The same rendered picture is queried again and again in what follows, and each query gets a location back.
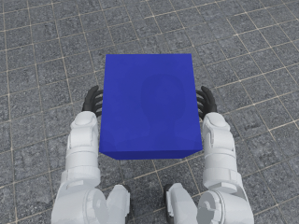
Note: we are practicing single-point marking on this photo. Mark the robot thigh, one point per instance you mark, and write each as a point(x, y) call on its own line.
point(118, 206)
point(180, 204)

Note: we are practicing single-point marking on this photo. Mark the robot right hand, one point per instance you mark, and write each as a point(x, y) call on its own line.
point(208, 103)

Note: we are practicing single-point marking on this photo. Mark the robot right upper arm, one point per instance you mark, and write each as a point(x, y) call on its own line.
point(217, 207)

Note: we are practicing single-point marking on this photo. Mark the left robot thigh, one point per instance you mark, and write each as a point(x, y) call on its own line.
point(118, 206)

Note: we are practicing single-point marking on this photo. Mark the left robot forearm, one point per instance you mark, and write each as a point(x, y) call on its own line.
point(81, 158)

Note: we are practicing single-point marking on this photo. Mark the right robot forearm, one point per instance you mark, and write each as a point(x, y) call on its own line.
point(220, 159)

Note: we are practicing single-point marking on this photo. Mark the robot left upper arm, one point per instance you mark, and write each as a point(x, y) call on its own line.
point(87, 206)

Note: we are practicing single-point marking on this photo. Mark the right robot thigh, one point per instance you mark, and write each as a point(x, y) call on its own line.
point(180, 204)

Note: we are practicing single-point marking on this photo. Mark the robot left hand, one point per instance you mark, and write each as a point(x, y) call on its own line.
point(90, 102)

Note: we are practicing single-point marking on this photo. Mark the carton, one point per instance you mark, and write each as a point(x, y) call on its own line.
point(149, 107)

